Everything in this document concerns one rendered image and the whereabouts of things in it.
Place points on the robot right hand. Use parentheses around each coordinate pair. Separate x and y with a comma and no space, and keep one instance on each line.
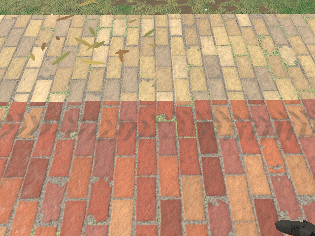
(296,228)

